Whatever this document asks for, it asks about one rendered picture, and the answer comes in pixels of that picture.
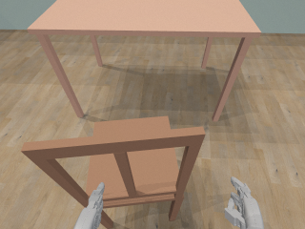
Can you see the left robot hand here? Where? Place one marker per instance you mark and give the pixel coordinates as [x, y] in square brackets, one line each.
[90, 216]

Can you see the right robot hand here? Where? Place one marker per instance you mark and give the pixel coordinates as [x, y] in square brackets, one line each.
[248, 213]

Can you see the chair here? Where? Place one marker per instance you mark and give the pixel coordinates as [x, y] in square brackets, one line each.
[134, 158]

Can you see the table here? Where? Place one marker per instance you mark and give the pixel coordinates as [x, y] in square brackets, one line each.
[175, 18]

